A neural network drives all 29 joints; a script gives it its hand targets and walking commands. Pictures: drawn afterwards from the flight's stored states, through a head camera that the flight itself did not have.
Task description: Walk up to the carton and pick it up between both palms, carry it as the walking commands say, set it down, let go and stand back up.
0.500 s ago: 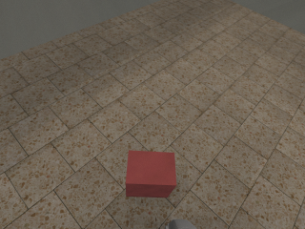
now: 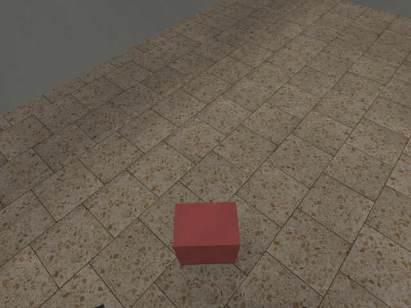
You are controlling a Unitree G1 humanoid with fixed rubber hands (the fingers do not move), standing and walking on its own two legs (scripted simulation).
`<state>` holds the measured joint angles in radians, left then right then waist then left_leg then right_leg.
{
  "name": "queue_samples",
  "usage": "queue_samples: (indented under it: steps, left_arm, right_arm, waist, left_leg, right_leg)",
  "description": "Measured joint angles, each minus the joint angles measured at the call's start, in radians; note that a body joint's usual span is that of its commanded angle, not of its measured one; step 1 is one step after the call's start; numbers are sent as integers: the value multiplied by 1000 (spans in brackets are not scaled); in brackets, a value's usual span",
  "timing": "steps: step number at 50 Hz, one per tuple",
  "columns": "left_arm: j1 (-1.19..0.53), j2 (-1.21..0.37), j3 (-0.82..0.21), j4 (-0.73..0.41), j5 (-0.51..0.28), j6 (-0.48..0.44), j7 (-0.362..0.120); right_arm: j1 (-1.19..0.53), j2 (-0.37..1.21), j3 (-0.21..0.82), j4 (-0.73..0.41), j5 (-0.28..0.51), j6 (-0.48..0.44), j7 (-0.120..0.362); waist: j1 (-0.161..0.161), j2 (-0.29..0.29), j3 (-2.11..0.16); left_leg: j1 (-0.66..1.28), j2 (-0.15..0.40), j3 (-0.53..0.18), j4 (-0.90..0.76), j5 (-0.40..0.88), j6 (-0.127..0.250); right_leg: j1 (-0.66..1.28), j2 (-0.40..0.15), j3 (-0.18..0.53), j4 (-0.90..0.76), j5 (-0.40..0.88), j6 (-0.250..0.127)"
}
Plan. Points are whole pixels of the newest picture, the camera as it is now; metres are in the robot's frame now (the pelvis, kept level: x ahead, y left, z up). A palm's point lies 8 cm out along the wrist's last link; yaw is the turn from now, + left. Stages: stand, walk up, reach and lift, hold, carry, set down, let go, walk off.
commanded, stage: walk up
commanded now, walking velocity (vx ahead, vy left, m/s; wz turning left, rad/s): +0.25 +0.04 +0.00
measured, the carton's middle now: (206, 235) +0.47 +0.01 -0.63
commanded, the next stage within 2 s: stand in 1.00 s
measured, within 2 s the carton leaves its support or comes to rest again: neither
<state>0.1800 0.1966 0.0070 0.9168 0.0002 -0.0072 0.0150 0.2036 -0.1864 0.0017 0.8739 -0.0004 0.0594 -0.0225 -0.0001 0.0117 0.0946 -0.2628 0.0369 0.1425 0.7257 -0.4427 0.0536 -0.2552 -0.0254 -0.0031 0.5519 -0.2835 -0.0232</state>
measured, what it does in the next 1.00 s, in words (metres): walks ahead: left foot, then right foot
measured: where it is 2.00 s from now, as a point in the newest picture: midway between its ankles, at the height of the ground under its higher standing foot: outside the picture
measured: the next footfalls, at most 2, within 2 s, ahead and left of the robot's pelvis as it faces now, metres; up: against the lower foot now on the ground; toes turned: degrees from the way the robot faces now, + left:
left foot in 0.08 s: +0.02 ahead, +0.12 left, +0.00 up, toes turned +10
right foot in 0.50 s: +0.19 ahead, -0.10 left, +0.00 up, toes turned +7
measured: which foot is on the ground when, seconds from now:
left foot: up 0.00-0.06, down 0.08-0.52, up 0.54-0.78, down 0.80-1.00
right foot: down 0.00-0.10, up 0.12-0.48, down 0.50-1.00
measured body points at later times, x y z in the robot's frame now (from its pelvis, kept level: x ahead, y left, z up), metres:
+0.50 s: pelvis +0.09 +0.00 -0.01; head +0.10 -0.01 +0.44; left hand +0.17 +0.24 -0.15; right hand +0.08 -0.23 -0.16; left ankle -0.01 +0.12 -0.74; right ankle +0.16 -0.10 -0.74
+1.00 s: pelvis +0.10 -0.01 -0.01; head +0.13 +0.00 +0.44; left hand +0.18 +0.23 -0.16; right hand +0.14 -0.24 -0.15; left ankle +0.04 +0.10 -0.74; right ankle +0.15 -0.10 -0.74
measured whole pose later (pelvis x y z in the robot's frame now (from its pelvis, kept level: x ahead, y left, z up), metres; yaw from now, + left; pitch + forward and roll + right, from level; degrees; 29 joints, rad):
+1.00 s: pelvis +0.10 -0.01 -0.01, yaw -1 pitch +1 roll +0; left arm 0.20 0.19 0.01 0.94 0.00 0.03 0.01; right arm 0.29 -0.17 0.00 0.90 0.00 0.02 -0.03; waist 0.00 -0.02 0.04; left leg -0.16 0.05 0.15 0.55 -0.39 -0.01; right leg -0.36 0.03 -0.03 0.56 -0.21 -0.04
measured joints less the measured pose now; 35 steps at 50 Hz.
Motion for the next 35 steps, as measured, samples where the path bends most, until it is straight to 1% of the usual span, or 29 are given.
queue_samples:
  steps: [4,5,6,8,11,14,19,22,23,24,25,27,29,35]
  left_arm:
    - [8,0,0,2,0,20,0]
    - [11,0,0,5,0,28,0]
    - [12,0,0,11,0,34,-2]
    - [13,0,0,18,0,42,-6]
    - [13,0,0,18,0,35,-23]
    - [13,0,0,18,0,33,-38]
    - [13,1,0,18,0,34,-50]
    - [13,1,0,17,0,33,-50]
    - [14,1,0,17,0,31,-49]
    - [14,1,0,17,0,28,-45]
    - [14,1,0,17,0,22,-41]
    - [13,-5,0,18,0,12,-35]
    - [13,-5,0,18,0,4,-27]
    - [13,-5,0,18,0,13,-9]
  right_arm:
    - [28,-1,0,0,0,-4,10]
    - [42,1,0,1,0,-10,13]
    - [61,1,0,2,0,-19,13]
    - [109,2,0,3,0,-32,13]
    - [176,2,0,12,0,-45,13]
    - [232,2,0,15,0,-58,13]
    - [278,2,0,15,0,-64,13]
    - [275,3,0,15,0,-64,10]
    - [267,4,0,14,0,-64,8]
    - [256,4,0,14,0,-64,6]
    - [241,3,0,15,0,-63,5]
    - [192,1,0,15,0,-56,1]
    - [142,1,0,15,0,-46,0]
    - [9,1,0,14,0,-37,0]
  waist:
    - [0,5,-29]
    - [0,1,-39]
    - [0,-3,-50]
    - [-1,-7,-75]
    - [-1,-9,-84]
    - [0,-11,-83]
    - [0,-14,-73]
    - [1,-15,-83]
    - [1,-15,-84]
    - [1,-16,-84]
    - [1,-16,-78]
    - [1,-1,-67]
    - [1,-3,-64]
    - [0,-6,-33]
  left_leg:
    - [44,0,0,-163,8,0]
    - [49,0,1,-177,52,0]
    - [50,0,1,-178,97,-1]
    - [59,1,5,-180,110,-10]
    - [94,1,5,-205,98,-18]
    - [128,1,6,-228,92,-19]
    - [180,0,6,-233,58,-31]
    - [192,0,8,-233,37,-47]
    - [194,-1,9,-231,31,-54]
    - [194,-1,9,-221,20,-61]
    - [194,1,8,-200,4,-67]
    - [174,16,8,-125,-33,-67]
    - [140,16,8,-62,-94,-67]
    - [88,16,7,-49,-105,-67]
  right_leg:
    - [-1,5,-28,3,-10,18]
    - [0,5,-28,8,-17,24]
    - [-6,5,-28,35,-54,25]
    - [-49,5,-27,144,-95,27]
    - [-116,4,-25,283,-96,37]
    - [-167,2,-25,334,-95,46]
    - [-201,0,-24,322,-69,49]
    - [-196,0,-24,243,-62,49]
    - [-182,0,-26,184,-35,46]
    - [-159,-1,-26,107,49,41]
    - [-137,0,-28,69,116,22]
    - [-124,15,-31,76,72,-10]
    - [-112,16,-30,63,48,-23]
    - [-96,23,-29,29,62,-29]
